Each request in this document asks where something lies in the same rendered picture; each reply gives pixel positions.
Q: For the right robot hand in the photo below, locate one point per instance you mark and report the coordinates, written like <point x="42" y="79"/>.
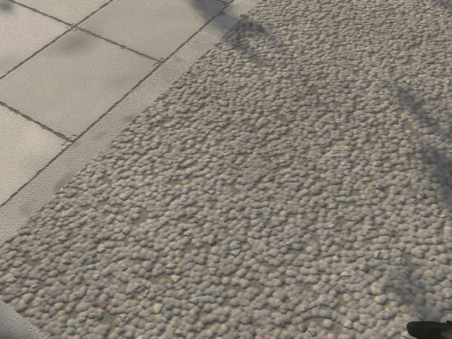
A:
<point x="430" y="329"/>

